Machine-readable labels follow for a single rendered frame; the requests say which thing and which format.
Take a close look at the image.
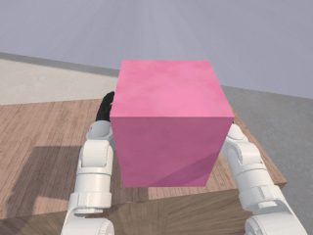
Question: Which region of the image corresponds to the robot right forearm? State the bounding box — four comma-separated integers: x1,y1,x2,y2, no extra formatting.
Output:
220,123,308,235

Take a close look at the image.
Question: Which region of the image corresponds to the right robot upper arm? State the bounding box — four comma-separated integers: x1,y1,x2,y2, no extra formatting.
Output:
245,211,306,235

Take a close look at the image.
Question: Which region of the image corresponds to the pedestal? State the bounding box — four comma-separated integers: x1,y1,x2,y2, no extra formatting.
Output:
0,98,288,235

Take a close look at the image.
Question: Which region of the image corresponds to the robot left forearm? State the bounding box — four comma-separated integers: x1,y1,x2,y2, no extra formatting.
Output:
61,120,115,235

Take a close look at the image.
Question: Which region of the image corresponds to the carton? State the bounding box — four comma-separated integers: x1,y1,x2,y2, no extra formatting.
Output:
110,60,235,188

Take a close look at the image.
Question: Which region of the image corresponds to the left robot hand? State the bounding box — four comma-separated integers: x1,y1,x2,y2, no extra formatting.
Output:
95,91,114,122

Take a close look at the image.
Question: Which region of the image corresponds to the left robot upper arm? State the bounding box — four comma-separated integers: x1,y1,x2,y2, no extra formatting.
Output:
62,217,114,235

